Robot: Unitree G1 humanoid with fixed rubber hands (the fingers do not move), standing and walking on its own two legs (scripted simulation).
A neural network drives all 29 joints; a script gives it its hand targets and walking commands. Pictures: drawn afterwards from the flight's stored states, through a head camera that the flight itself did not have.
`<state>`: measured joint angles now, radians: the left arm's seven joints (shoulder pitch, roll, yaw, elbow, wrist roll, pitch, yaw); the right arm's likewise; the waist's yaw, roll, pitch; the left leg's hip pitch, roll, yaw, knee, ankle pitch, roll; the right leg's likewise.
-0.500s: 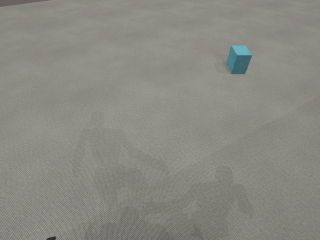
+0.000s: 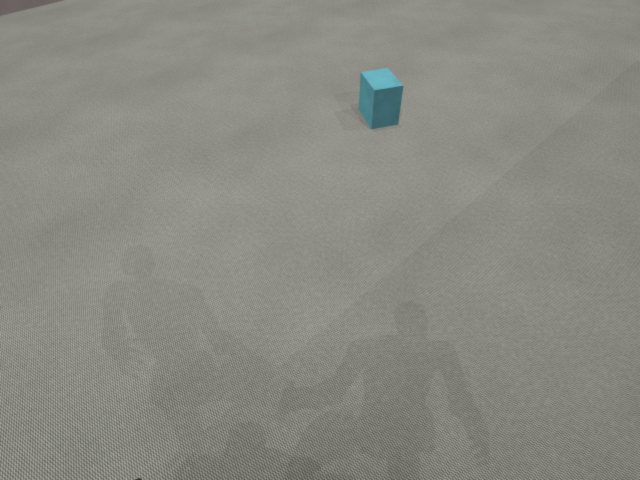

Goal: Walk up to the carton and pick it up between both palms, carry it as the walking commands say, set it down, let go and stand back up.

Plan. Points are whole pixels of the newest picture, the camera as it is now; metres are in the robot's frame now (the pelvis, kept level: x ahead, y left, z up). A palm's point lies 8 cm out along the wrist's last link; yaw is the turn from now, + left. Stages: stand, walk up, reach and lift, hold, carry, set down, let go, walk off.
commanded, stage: walk up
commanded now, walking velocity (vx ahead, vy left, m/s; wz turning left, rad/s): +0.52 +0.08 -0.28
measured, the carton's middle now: (379, 98) +2.16 -0.34 -0.64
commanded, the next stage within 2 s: none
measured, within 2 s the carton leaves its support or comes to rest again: neither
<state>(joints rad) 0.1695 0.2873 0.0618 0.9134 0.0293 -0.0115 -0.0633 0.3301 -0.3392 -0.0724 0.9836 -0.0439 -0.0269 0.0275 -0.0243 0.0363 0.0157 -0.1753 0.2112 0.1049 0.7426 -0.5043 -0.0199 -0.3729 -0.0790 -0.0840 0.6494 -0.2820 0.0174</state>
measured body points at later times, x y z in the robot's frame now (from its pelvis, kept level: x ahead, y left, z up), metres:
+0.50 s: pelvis +0.27 +0.03 +0.00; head +0.31 +0.04 +0.45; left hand +0.22 +0.29 -0.14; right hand +0.43 -0.22 -0.11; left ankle +0.37 +0.12 -0.72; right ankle +0.07 -0.12 -0.66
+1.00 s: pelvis +0.52 -0.05 +0.01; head +0.55 -0.06 +0.45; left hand +0.74 +0.15 -0.11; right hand +0.38 -0.26 -0.14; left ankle +0.38 +0.11 -0.70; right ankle +0.60 -0.16 -0.72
